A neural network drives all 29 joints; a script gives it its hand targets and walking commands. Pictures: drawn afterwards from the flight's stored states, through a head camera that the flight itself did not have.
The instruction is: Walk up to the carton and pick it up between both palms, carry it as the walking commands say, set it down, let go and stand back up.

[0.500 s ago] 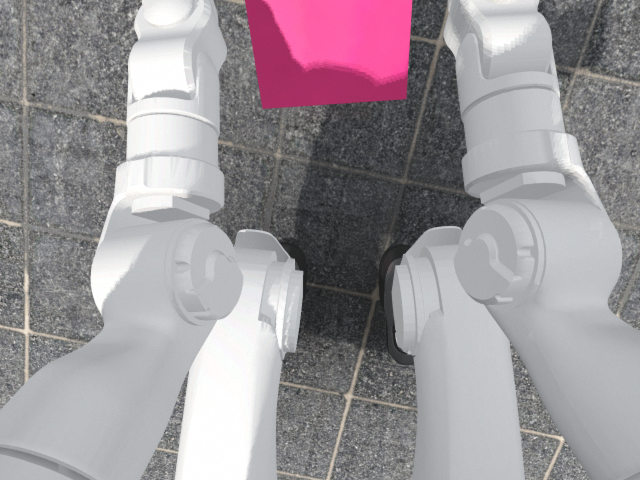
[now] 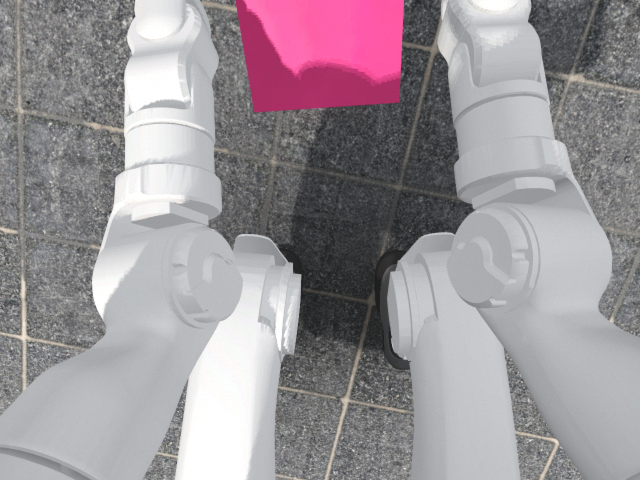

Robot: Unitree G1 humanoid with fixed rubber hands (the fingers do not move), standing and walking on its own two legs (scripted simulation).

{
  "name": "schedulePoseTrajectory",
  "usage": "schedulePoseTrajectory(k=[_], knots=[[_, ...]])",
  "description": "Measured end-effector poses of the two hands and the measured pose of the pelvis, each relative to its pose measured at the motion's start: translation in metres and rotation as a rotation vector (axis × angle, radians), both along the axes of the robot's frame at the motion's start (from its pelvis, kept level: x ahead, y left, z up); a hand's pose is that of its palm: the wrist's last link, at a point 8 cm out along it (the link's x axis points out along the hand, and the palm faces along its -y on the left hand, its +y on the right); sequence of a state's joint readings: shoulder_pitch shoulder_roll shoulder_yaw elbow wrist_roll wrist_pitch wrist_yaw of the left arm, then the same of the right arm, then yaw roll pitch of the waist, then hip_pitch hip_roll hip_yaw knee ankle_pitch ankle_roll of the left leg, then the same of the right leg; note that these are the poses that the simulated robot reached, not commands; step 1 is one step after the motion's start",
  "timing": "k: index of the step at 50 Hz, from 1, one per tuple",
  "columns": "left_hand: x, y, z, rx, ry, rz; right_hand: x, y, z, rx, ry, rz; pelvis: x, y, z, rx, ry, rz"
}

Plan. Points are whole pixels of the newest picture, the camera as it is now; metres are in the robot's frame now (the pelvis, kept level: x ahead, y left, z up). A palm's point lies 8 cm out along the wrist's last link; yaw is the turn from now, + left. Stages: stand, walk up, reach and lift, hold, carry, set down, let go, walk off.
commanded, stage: set down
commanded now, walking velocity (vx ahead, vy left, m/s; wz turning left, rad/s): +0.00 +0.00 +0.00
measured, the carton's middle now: out of the picture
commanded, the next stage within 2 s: none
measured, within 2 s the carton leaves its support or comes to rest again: rests again in 1.28 s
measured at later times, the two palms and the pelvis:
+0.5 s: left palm out of the picture +0.55 +0.13 -0.15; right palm out of the picture +0.56 -0.11 -0.15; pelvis +0.00 +0.00 +0.00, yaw +0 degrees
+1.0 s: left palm out of the picture +0.56 +0.13 -0.15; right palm out of the picture +0.57 -0.11 -0.16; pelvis +0.00 +0.00 +0.00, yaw +0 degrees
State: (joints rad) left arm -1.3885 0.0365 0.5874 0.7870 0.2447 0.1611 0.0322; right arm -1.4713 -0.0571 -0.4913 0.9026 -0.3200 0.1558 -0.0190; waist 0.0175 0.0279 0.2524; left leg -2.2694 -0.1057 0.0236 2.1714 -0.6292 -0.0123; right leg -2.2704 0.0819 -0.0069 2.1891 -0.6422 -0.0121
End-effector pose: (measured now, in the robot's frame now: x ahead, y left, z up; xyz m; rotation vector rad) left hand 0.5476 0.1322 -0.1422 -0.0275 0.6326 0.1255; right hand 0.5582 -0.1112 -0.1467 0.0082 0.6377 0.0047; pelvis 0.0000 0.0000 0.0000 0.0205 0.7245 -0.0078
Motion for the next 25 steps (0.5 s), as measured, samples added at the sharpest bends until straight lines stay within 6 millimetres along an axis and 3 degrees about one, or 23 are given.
schedulePoseTrajectory(k=[25], knots=[[0.0061, 0.0014, -0.0043, -0.009, -0.001, -0.013, 0.0053, -0.0011, -0.0044, 0.007, -0.006, 0.013, 0.0037, -0.0008, -0.0003, -0.001, 0.004, -0.001]])
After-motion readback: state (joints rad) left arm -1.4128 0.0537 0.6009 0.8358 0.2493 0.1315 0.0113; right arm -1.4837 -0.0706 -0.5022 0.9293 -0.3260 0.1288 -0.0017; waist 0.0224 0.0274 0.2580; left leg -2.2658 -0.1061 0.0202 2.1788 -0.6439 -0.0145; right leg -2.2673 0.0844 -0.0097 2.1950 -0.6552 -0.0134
